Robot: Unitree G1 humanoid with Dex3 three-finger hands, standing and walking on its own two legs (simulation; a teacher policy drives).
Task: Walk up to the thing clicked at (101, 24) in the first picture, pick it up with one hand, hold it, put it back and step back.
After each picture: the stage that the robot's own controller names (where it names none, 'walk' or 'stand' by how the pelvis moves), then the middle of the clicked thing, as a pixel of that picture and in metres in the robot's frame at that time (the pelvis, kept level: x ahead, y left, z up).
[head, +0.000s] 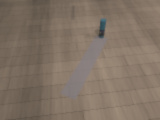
stand; (102, 28) +1.59 -0.23 -0.66
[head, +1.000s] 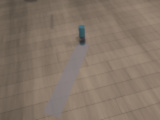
walk; (82, 35) +1.47 +0.11 -0.63
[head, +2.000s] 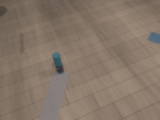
walk; (58, 63) +0.98 +0.31 -0.65
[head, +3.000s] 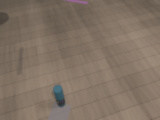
walk; (59, 96) +0.63 +0.24 -0.64
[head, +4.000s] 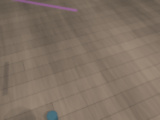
stand; out of the picture +0.44 +0.20 -0.64
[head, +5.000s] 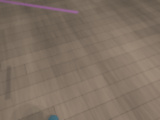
stand; out of the picture +0.42 +0.21 -0.66
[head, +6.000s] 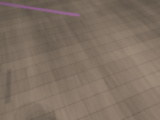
stand; out of the picture +0.39 +0.21 -0.66
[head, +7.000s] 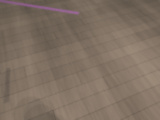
stand; out of the picture +0.38 +0.21 -0.66
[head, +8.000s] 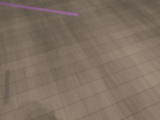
stand; out of the picture +0.38 +0.22 -0.66
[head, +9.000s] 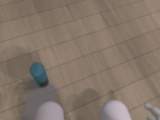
go down; (40, 76) +0.44 +0.20 -0.40
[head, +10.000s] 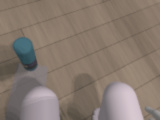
go down; (27, 56) +0.48 +0.21 -0.27
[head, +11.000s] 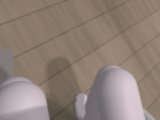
close in; out of the picture +0.47 +0.24 -0.18
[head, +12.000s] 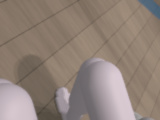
close; out of the picture +0.46 +0.27 -0.16
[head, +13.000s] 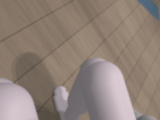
lift; out of the picture +0.44 +0.26 -0.17
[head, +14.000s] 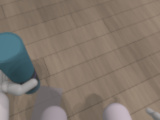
lift; (20, 70) +0.35 +0.19 +0.04
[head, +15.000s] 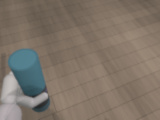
hold; (33, 85) +0.32 +0.17 +0.05
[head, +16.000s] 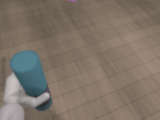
hold; (35, 85) +0.32 +0.16 +0.05
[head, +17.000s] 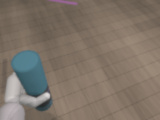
hold; (36, 85) +0.32 +0.16 +0.05
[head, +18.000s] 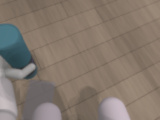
crouch; (19, 57) +0.42 +0.19 -0.03
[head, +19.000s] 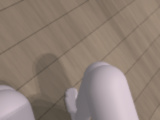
lower; out of the picture +0.47 +0.25 -0.14
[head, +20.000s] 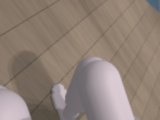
lower; out of the picture +0.46 +0.27 -0.17
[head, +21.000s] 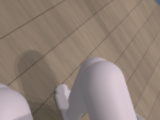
lower; out of the picture +0.46 +0.28 -0.16
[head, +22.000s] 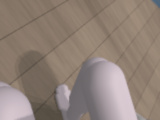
lower; out of the picture +0.45 +0.27 -0.17
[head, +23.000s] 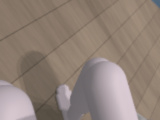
rest; out of the picture +0.44 +0.27 -0.17
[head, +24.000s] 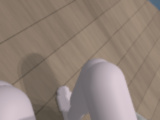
open; out of the picture +0.45 +0.26 -0.17
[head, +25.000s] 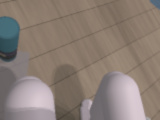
stand; (7, 43) +0.46 +0.23 -0.20
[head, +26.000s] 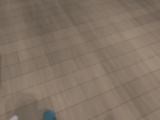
stand; out of the picture +0.39 +0.19 -0.57
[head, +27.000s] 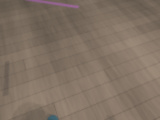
stand; out of the picture +0.40 +0.19 -0.60
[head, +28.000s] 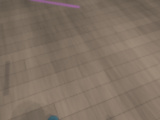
stand; out of the picture +0.39 +0.19 -0.60
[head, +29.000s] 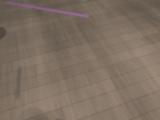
stand; out of the picture +0.41 +0.18 -0.65
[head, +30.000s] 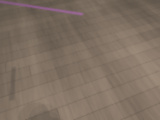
stand; out of the picture +0.39 +0.21 -0.66
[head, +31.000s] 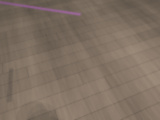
walk; out of the picture +0.38 +0.21 -0.66
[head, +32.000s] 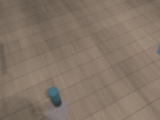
walk; (55, 97) +0.50 +0.21 -0.63
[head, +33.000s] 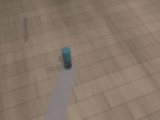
walk; (67, 59) +0.87 +0.16 -0.63
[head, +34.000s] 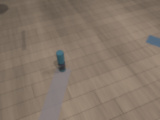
stand; (61, 61) +1.04 +0.22 -0.63
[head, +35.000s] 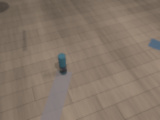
stand; (62, 64) +0.99 +0.19 -0.66
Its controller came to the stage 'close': yes
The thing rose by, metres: 0.69
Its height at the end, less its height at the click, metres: +0.00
